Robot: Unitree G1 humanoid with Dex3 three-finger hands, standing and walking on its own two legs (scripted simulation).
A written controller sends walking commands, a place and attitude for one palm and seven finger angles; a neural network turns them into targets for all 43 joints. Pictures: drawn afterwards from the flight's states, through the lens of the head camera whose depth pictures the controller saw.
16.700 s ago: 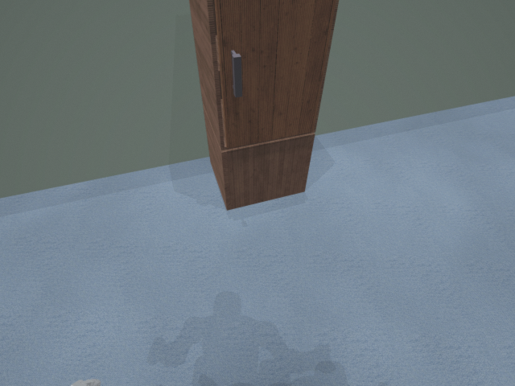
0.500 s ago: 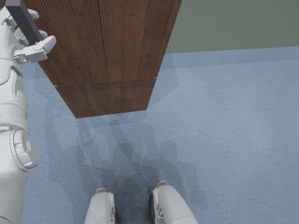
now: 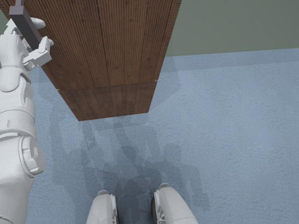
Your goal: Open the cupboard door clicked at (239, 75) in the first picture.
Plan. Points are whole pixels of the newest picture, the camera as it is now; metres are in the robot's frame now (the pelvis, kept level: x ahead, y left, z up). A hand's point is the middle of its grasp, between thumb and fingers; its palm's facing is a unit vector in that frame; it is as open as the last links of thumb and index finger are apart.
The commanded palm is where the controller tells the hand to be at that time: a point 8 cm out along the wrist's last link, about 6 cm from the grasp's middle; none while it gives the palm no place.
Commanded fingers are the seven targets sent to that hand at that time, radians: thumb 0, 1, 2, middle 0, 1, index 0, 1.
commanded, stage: pull the door open along its arc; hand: left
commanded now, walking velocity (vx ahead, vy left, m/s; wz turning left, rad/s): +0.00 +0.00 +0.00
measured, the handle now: (33, 30) +0.59 +0.23 +0.08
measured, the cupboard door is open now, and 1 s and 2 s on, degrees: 1 44 45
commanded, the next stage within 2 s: open thumb and fingers to let go in 0.74 s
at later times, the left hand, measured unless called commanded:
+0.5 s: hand (79, 108) +0.38 +0.12 +0.07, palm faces +0.34 -0.94 +0.07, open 6.5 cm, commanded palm +0.31 +0.18 +0.07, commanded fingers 0.00 0.90 0.90 -0.40 -1.35 -0.40 -1.35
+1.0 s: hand (115, 133) +0.32 +0.05 +0.07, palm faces +0.46 -0.89 -0.03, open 6.9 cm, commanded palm +0.27 +0.09 +0.07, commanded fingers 0.00 0.27 0.63 -0.35 -1.28 -0.35 -1.28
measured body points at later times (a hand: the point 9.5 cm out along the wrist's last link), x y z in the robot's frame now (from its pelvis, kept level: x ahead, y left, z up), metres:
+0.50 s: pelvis +0.03 -0.01 +0.03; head +0.12 +0.00 +0.47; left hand +0.36 +0.17 +0.07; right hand +0.17 -0.24 -0.08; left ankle +0.01 +0.11 -0.64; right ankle +0.01 -0.13 -0.64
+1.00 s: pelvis +0.02 -0.06 +0.02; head +0.08 -0.07 +0.47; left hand +0.29 +0.09 +0.07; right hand +0.20 -0.26 -0.09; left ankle +0.01 +0.11 -0.64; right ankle +0.01 -0.13 -0.64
